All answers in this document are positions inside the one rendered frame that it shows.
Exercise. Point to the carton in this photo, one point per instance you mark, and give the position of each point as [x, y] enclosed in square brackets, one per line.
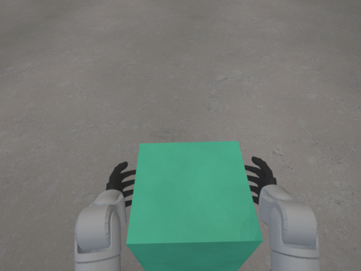
[192, 208]

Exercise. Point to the robot right hand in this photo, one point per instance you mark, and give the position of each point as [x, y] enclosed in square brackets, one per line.
[265, 177]

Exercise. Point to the robot left hand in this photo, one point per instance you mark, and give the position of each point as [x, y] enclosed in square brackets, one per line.
[115, 181]

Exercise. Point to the robot left forearm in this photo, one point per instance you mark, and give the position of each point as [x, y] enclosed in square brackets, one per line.
[97, 236]

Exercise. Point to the robot right forearm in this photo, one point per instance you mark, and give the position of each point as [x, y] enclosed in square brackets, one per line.
[293, 230]

